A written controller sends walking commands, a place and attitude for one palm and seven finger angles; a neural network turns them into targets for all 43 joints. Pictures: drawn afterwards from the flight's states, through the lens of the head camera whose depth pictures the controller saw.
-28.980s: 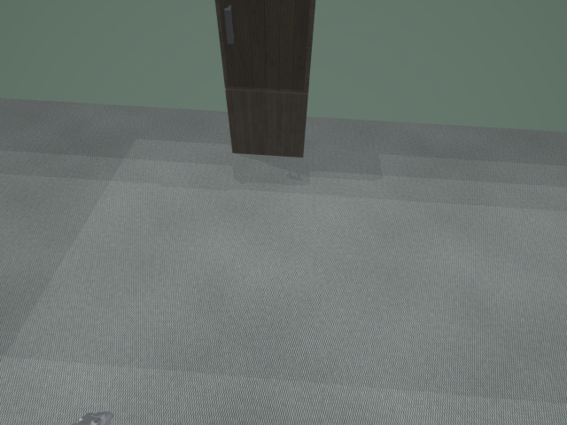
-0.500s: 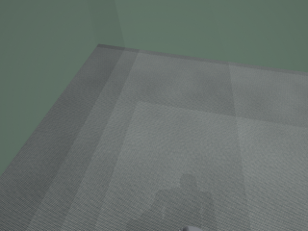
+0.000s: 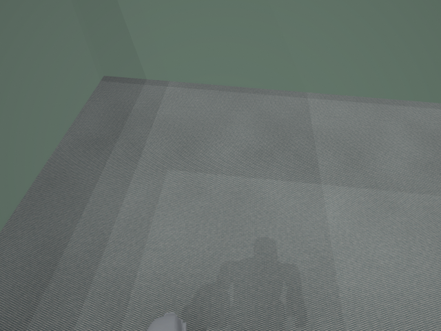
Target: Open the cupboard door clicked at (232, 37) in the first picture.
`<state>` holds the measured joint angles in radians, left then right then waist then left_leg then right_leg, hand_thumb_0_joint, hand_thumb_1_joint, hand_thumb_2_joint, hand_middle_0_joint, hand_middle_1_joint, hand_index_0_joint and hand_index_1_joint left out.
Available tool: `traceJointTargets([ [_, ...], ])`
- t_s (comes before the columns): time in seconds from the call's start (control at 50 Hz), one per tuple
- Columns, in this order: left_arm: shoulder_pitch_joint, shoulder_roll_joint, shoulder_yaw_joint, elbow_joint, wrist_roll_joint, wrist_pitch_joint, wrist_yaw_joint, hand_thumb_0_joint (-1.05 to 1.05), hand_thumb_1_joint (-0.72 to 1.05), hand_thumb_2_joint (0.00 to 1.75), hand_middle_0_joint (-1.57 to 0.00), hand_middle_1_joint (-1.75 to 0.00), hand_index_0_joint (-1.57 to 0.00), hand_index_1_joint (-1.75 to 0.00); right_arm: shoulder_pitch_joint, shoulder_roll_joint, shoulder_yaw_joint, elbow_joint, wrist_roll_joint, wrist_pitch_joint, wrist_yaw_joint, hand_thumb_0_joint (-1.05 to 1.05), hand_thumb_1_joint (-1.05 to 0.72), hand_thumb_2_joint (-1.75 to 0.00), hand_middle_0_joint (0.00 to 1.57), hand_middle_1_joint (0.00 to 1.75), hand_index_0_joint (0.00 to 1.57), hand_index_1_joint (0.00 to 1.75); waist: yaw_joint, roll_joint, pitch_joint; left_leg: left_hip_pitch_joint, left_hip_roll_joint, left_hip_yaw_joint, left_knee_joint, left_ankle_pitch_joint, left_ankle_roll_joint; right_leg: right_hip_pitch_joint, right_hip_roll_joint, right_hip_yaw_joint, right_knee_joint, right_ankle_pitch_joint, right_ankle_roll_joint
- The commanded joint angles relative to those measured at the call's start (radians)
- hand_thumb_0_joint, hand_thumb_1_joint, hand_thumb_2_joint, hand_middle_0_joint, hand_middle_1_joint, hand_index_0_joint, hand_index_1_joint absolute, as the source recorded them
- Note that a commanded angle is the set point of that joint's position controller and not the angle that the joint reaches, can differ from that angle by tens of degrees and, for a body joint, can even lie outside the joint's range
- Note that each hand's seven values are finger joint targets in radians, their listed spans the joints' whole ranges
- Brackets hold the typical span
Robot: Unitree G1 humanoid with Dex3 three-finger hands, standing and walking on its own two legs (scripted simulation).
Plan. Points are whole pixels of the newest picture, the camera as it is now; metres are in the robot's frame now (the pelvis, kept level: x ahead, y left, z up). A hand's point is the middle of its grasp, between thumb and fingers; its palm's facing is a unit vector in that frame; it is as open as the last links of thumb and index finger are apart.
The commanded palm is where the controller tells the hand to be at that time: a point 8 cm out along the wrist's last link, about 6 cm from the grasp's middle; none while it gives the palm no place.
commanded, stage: turn to face it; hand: left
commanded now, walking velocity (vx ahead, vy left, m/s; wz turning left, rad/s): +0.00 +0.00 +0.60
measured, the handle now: out of the picture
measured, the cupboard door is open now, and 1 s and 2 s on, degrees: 52 52 52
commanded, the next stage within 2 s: none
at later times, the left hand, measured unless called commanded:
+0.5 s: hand (137, 321) +0.16 +0.18 -0.16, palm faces +0.30 -0.91 -0.29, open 7.3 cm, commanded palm none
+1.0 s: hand out of the picture +0.15 +0.16 -0.17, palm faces +0.56 -0.76 -0.32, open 7.3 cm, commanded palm none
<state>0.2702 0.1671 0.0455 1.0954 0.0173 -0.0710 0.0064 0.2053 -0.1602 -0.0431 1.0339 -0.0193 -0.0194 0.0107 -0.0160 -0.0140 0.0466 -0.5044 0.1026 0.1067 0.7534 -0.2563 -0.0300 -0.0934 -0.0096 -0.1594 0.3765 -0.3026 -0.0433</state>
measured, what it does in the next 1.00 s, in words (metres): walks ahead, turning left: left foot, then right foot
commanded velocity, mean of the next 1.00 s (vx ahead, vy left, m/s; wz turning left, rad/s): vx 0.00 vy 0.00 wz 0.60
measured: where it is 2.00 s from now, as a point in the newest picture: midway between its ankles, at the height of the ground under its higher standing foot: (247, 321)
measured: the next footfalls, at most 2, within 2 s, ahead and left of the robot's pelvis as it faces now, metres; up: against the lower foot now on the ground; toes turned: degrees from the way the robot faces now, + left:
left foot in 0.08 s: +0.18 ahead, +0.13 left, +0.00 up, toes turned +9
right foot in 0.40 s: +0.18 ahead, -0.15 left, +0.00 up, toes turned +9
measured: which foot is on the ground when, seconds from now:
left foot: up 0.00-0.06, down 0.08-0.40, up 0.42-0.70, down 0.72-0.98, up 1.00-1.00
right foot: down 0.00-0.10, up 0.12-0.38, down 0.40-0.72, up 0.74-0.98, down 1.00-1.00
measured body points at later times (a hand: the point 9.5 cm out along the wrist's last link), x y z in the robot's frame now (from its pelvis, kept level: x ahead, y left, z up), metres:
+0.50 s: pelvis +0.13 -0.04 -0.01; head +0.17 -0.05 +0.44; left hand +0.15 +0.23 -0.14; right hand +0.27 -0.27 -0.16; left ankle +0.10 +0.09 -0.68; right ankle +0.14 -0.15 -0.74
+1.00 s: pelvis +0.20 -0.08 -0.02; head +0.25 -0.07 +0.42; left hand +0.12 +0.20 -0.14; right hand +0.42 -0.23 -0.17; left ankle +0.12 +0.07 -0.74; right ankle +0.27 -0.17 -0.75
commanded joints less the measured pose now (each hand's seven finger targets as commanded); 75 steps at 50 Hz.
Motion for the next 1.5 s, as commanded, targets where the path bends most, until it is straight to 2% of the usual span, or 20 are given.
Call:
traceJointTargets([
  [0.0, 0.042, 0.129, 0.02, -0.019, -0.002, -0.012, 0.013, 0.0, 0.9, 0.9, -0.2, -0.3, -0.2, -0.3, 0.062, -0.044, -0.002, -0.02, 0.001, -0.02, 0.003, 0.0, -0.9, -0.9, 0.2, 0.3, 0.2, 0.3, -0.018, -0.092, -0.022, 0.146, -0.057, 0.026, -0.174, 0.132, 0.023, 0.04, -0.235, 0.031, 0.033, 0.692, -0.044],
  [0.04, 0.042, 0.131, 0.02, -0.046, -0.007, 0.004, 0.016, 0.0, 0.9, 0.9, -0.2, -0.3, -0.2, -0.3, 0.211, -0.136, -0.022, 0.01, -0.009, -0.023, -0.006, 0.0, -0.9, -0.9, 0.2, 0.3, 0.2, 0.3, -0.081, 0.039, -0.118, 0.42, -0.004, -0.064, -0.22, 0.497, 0.081, -0.092, -0.177, -0.033, 0.335, 0.565, 0.031],
  [0.06, 0.08, 0.096, 0.02, -0.074, -0.02, 0.013, 0.017, 0.0, 0.9, 0.9, -0.2, -0.3, -0.2, -0.3, 0.277, -0.228, -0.041, 0.007, -0.017, -0.019, -0.017, 0.0, -0.9, -0.9, 0.2, 0.3, 0.2, 0.3, -0.092, 0.259, -0.188, 0.592, 0.216, -0.353, -0.229, 0.817, 0.211, -0.315, -0.059, -0.055, 0.576, 0.072, 0.086],
  [0.1, -0.014, 0.091, 0.011, -0.148, -0.014, 0.031, 0.023, 0.0, 0.9, 0.9, -0.2, -0.3, -0.2, -0.3, 0.239, -0.273, -0.043, -0.015, -0.006, -0.006, -0.035, 0.0, -0.9, -0.9, 0.2, 0.3, 0.2, 0.3, -0.071, 0.212, -0.142, 0.456, 0.336, -0.541, -0.342, 0.693, 0.31, -0.439, -0.034, 0.124, 0.867, -0.355, 0.086],
  [0.32, 0.04, 0.098, 0.049, -0.188, 0.0, 0.079, 0.005, 0.0, 0.9, 0.9, -0.2, -0.3, -0.2, -0.3, -0.084, -0.249, -0.072, -0.175, -0.013, 0.046, -0.021, 0.0, -0.9, -0.9, 0.2, 0.3, 0.2, 0.3, 0.052, 0.15, -0.098, -0.001, 0.072, -0.371, -0.391, -0.133, 0.138, -0.084, 0.006, 0.074, 0.267, -0.045, 0.097],
  [0.34, 0.076, 0.129, 0.058, -0.191, 0.004, 0.073, 0.008, 0.0, 0.9, 0.9, -0.2, -0.3, -0.2, -0.3, -0.098, -0.226, -0.073, -0.188, -0.007, 0.05, -0.018, 0.0, -0.9, -0.9, 0.2, 0.3, 0.2, 0.3, 0.075, 0.081, -0.104, -0.063, 0.013, -0.33, -0.305, -0.156, 0.1, 0.005, -0.035, 0.116, 0.114, -0.036, 0.087],
  [0.38, 0.057, 0.282, 0.077, -0.234, 0.019, 0.069, 0.02, 0.0, 0.9, 0.9, -0.2, -0.3, -0.2, -0.3, -0.135, -0.137, -0.061, -0.239, -0.001, 0.046, -0.004, 0.0, -0.9, -0.9, 0.2, 0.3, 0.2, 0.3, 0.106, -0.336, -0.065, -0.212, -0.15, -0.091, 0.212, -0.336, -0.006, -0.029, -0.484, 0.569, -0.194, -0.139, -0.092],
  [0.4, 0.01, 0.261, 0.076, -0.256, 0.014, 0.064, 0.027, 0.0, 0.9, 0.9, -0.2, -0.3, -0.2, -0.3, -0.127, -0.171, -0.072, -0.237, -0.003, 0.053, -0.002, 0.0, -0.9, -0.9, 0.2, 0.3, 0.2, 0.3, 0.073, -0.26, -0.061, -0.166, -0.099, -0.135, 0.384, -0.314, -0.001, -0.118, -0.502, 0.541, -0.174, -0.08, -0.126],
  [0.48, -0.066, 0.188, 0.047, -0.261, 0.014, 0.052, 0.026, 0.0, 0.9, 0.9, -0.2, -0.3, -0.2, -0.3, -0.107, -0.116, -0.046, -0.203, 0.001, 0.061, 0.014, 0.0, -0.9, -0.9, 0.2, 0.3, 0.2, 0.3, 0.022, -0.178, -0.041, -0.103, -0.058, -0.062, 0.307, -0.217, -0.034, -0.029, -0.325, 0.154, 0.018, 0.546, -0.068],
  [0.64, 0.004, 0.268, 0.062, -0.234, 0.004, 0.047, 0.02, 0.0, 0.9, 0.9, -0.2, -0.3, -0.2, -0.3, -0.105, -0.146, -0.028, -0.219, 0.004, 0.047, 0.015, 0.0, -0.9, -0.9, 0.2, 0.3, 0.2, 0.3, 0.025, -0.18, -0.132, 0.157, -0.135, 0.053, -0.18, -0.053, -0.001, 0.1, -0.319, 0.023, 0.235, 0.915, -0.01],
  [0.68, -0.035, 0.246, 0.059, -0.265, -0.009, 0.05, 0.012, 0.0, 0.9, 0.9, -0.2, -0.3, -0.2, -0.3, 0.039, -0.256, -0.058, -0.189, -0.009, 0.036, 0.009, 0.0, -0.9, -0.9, 0.2, 0.3, 0.2, 0.3, -0.066, 0.017, -0.229, 0.524, 0.023, -0.108, -0.301, 0.379, 0.081, -0.184, -0.262, -0.032, 0.522, 0.56, 0.072],
  [0.7, -0.082, 0.171, 0.032, -0.312, -0.014, 0.054, 0.005, 0.0, 0.9, 0.9, -0.2, -0.3, -0.2, -0.3, 0.109, -0.363, -0.086, -0.183, -0.009, 0.036, 0.005, 0.0, -0.9, -0.9, 0.2, 0.3, 0.2, 0.3, -0.102, 0.323, -0.241, 0.662, 0.319, -0.49, -0.305, 0.864, 0.253, -0.485, -0.115, -0.006, 0.764, -0.301, 0.132],
  [0.72, -0.129, 0.188, 0.034, -0.348, -0.003, 0.07, 0.019, 0.0, 0.9, 0.9, -0.2, -0.3, -0.2, -0.3, 0.154, -0.37, -0.079, -0.163, -0.003, 0.045, 0.003, 0.0, -0.9, -0.9, 0.2, 0.3, 0.2, 0.3, -0.103, 0.16, -0.207, 0.621, 0.349, -0.432, -0.281, 0.892, 0.303, -0.52, -0.111, 0.117, 0.817, -0.343, 0.118],
  [0.92, 0.018, 0.162, 0.046, -0.267, -0.002, 0.089, -0.004, 0.0, 0.9, 0.9, -0.2, -0.3, -0.2, -0.3, -0.151, -0.304, -0.076, -0.242, -0.007, 0.055, -0.013, 0.0, -0.9, -0.9, 0.2, 0.3, 0.2, 0.3, 0.059, 0.161, -0.09, 0.096, 0.075, -0.312, -0.295, 0.101, 0.132, -0.108, -0.006, 0.07, 0.263, -0.025, 0.116],
  [0.94, 0.063, 0.198, 0.057, -0.26, 0.003, 0.079, 0.0, 0.0, 0.9, 0.9, -0.2, -0.3, -0.2, -0.3, -0.167, -0.272, -0.074, -0.252, 0.001, 0.058, -0.01, 0.0, -0.9, -0.9, 0.2, 0.3, 0.2, 0.3, 0.086, 0.06, -0.081, 0.008, 0.005, -0.272, -0.196, -0.011, 0.086, -0.015, -0.054, 0.113, 0.104, 0.019, 0.105],
  [0.98, 0.063, 0.337, 0.068, -0.283, 0.015, 0.07, 0.015, 0.0, 0.9, 0.9, -0.2, -0.3, -0.2, -0.3, -0.171, -0.191, -0.063, -0.292, 0.004, 0.058, 0.003, 0.0, -0.9, -0.9, 0.2, 0.3, 0.2, 0.3, 0.104, -0.334, -0.071, -0.125, -0.143, -0.131, 0.338, -0.39, 0.0, -0.07, -0.491, 0.562, -0.141, 0.05, -0.085],
  [1.08, -0.069, 0.204, 0.038, -0.313, 0.01, 0.06, 0.028, 0.0, 0.9, 0.9, -0.2, -0.3, -0.2, -0.3, -0.126, -0.146, -0.048, -0.22, 0.003, 0.077, 0.019, 0.0, -0.9, -0.9, 0.2, 0.3, 0.2, 0.3, 0.013, -0.213, -0.067, -0.048, -0.074, -0.093, 0.391, -0.208, -0.033, -0.075, -0.304, 0.177, -0.002, 0.448, -0.059],
  [1.28, -0.011, 0.253, 0.069, -0.255, 0.002, 0.062, 0.019, 0.0, 0.9, 0.9, -0.2, -0.3, -0.2, -0.3, -0.084, -0.148, -0.036, -0.212, 0.008, 0.055, 0.016, 0.0, -0.9, -0.9, 0.2, 0.3, 0.2, 0.3, 0.015, -0.141, -0.124, 0.254, -0.096, 0.006, -0.232, -0.034, 0.003, -0.019, -0.346, 0.039, 0.182, 0.542, -0.012],
  [1.34, -0.126, 0.161, 0.035, -0.346, 0.0, 0.082, 0.011, 0.0, 0.9, 0.9, -0.2, -0.3, -0.2, -0.3, 0.104, -0.356, -0.088, -0.173, -0.005, 0.053, 0.0, 0.0, -0.9, -0.9, 0.2, 0.3, 0.2, 0.3, -0.09, 0.279, -0.152, 0.539, 0.357, -0.526, -0.375, 0.627, 0.296, -0.536, -0.118, 0.056, 0.692, -0.382, 0.129],
  [1.48, -0.125, 0.152, 0.042, -0.285, -0.006, 0.099, 0.0, 0.0, 0.9, 0.9, -0.2, -0.3, -0.2, -0.3, -0.037, -0.276, -0.065, -0.201, -0.008, 0.034, -0.025, 0.0, -0.9, -0.9, 0.2, 0.3, 0.2, 0.3, -0.005, 0.167, -0.1, 0.347, 0.126, -0.308, -0.362, 0.454, 0.186, -0.407, -0.075, 0.136, 0.611, -0.149, 0.129],
])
